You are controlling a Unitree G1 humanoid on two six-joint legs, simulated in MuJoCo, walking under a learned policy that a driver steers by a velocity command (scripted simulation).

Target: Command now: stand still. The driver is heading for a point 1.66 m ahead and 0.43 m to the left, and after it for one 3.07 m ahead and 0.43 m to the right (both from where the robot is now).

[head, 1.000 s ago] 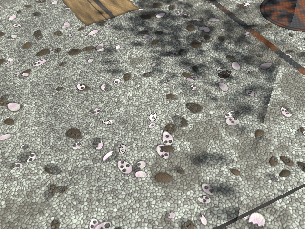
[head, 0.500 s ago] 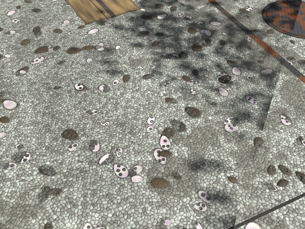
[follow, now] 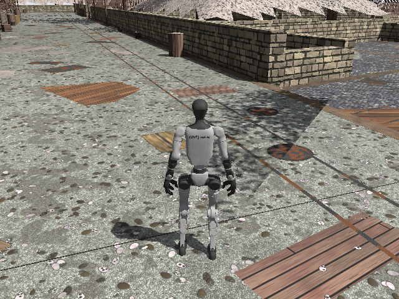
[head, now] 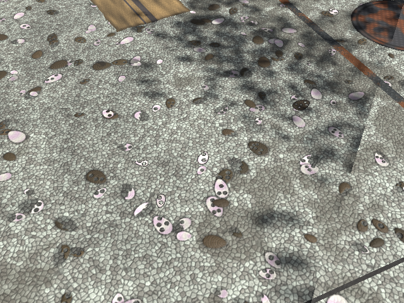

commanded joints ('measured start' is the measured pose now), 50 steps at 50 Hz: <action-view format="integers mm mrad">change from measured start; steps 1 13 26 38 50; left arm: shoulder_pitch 38 83 -12 -291 123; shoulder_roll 101 101 48 52 298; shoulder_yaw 16 14 17 27 100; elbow -11 49 -66 -146 -73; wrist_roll -1 -10 -24 -26 22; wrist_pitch -8 -2 -73 -87 -101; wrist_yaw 3 7 -11 -47 -59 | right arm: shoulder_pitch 21 82 489 312 382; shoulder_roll -103 -72 -239 -110 -54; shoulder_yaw -15 -9 -75 -1 1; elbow -21 1 32 -66 -115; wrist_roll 0 8 24 -6 -17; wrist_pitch -6 -3 -108 -107 -82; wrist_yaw -5 -10 50 32 35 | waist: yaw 2 14 -143 -43 157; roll -9 -32 354 60 -67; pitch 4 5 -70 96 -357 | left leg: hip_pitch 60 33 455 175 -169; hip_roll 4 -46 308 142 -5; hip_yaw -4 50 -593 -85 35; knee -47 4 -255 -361 621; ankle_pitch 131 -102 -205 321 426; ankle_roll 25 31 275 205 39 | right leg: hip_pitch -94 -101 -580 -602 525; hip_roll -49 -37 50 -115 -305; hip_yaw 42 43 -46 -39 304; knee -105 -134 533 311 117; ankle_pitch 179 -124 -196 293 649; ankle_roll -12 -36 -10 6 -282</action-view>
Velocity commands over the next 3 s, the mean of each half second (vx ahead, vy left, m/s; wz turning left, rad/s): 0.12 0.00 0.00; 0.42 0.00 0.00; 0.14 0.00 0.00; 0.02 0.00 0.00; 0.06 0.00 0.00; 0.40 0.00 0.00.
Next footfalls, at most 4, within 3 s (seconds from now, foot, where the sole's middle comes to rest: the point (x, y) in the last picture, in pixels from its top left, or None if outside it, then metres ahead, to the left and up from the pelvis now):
0.98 right None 0.48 -0.07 -0.78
1.38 left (160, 302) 0.52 0.16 -0.78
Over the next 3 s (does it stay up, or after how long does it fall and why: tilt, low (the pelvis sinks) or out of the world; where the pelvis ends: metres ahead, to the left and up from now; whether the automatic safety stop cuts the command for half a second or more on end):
stays up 0.67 0.09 0.00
